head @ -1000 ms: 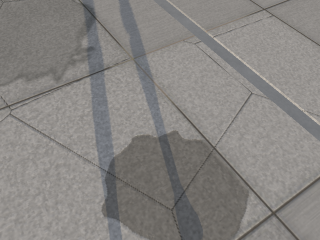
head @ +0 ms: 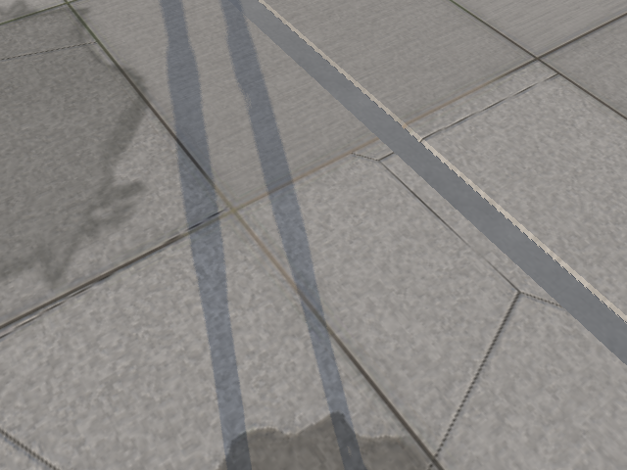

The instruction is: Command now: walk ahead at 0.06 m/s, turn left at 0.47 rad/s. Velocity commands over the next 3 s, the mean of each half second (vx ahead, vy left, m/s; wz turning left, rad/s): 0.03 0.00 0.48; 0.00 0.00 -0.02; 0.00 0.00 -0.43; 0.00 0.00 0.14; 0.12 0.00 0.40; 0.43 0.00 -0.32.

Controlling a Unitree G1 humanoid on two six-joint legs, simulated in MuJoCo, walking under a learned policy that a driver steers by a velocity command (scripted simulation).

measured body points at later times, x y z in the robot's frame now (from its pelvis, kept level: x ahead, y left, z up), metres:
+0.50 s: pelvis +0.02 -0.02 +0.01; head +0.05 -0.01 +0.45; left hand +0.06 +0.29 -0.10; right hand +0.26 -0.23 -0.09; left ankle -0.02 +0.11 -0.72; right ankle +0.06 -0.15 -0.73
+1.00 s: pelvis +0.00 +0.00 -0.01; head +0.02 +0.00 +0.44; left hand +0.04 +0.30 -0.11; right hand +0.22 -0.22 -0.11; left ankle -0.02 +0.11 -0.73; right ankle +0.04 -0.13 -0.73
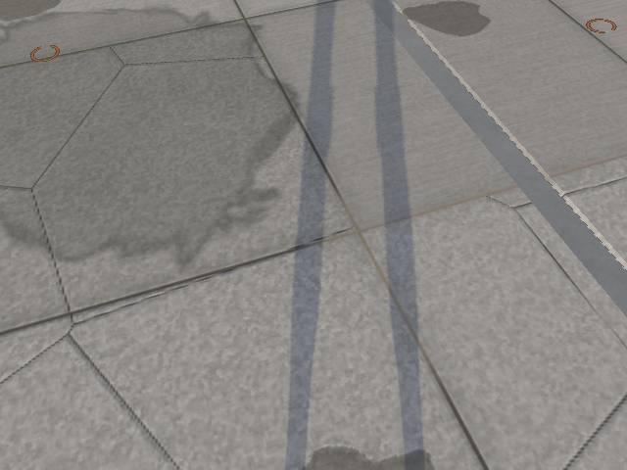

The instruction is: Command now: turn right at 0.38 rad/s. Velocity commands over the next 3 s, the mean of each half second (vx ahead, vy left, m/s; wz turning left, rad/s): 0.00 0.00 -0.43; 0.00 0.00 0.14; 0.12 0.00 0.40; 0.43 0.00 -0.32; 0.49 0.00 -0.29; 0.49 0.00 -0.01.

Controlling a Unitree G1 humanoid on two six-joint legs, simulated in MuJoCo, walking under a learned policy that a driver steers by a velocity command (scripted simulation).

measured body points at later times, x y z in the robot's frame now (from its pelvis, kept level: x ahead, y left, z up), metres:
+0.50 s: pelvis -0.02 -0.04 +0.01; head +0.01 -0.08 +0.45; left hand +0.21 +0.17 -0.07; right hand +0.02 -0.36 -0.12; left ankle -0.01 +0.11 -0.67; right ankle -0.04 -0.14 -0.73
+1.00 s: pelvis -0.03 -0.05 +0.00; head +0.00 -0.05 +0.45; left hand +0.16 +0.21 -0.10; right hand +0.06 -0.35 -0.11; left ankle +0.01 +0.09 -0.73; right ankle -0.04 -0.14 -0.73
